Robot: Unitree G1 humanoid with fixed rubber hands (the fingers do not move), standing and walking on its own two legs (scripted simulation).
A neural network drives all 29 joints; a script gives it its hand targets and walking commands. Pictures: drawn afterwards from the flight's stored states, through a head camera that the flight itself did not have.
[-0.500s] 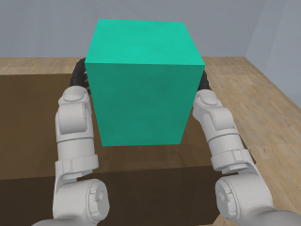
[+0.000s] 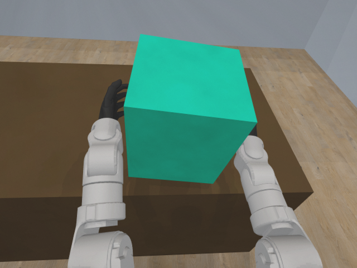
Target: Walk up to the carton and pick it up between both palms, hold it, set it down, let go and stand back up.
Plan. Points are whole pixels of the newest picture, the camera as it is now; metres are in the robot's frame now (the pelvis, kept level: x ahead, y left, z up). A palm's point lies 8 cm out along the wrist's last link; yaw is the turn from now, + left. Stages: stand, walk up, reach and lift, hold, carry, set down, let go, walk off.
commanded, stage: set down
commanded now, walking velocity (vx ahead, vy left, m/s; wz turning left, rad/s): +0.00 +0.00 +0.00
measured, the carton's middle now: (180, 116) +0.39 -0.02 +0.14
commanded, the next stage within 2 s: none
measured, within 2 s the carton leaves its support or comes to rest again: neither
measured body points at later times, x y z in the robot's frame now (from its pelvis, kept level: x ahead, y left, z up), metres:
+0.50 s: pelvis +0.02 +0.01 +0.00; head +0.01 +0.05 +0.45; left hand +0.41 +0.14 +0.15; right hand +0.38 -0.16 +0.12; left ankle -0.02 +0.11 -0.75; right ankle +0.04 -0.11 -0.75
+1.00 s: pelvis +0.02 +0.01 +0.00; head +0.02 +0.03 +0.45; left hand +0.43 +0.11 +0.12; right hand +0.39 -0.19 +0.11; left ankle -0.02 +0.11 -0.75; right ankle +0.04 -0.11 -0.75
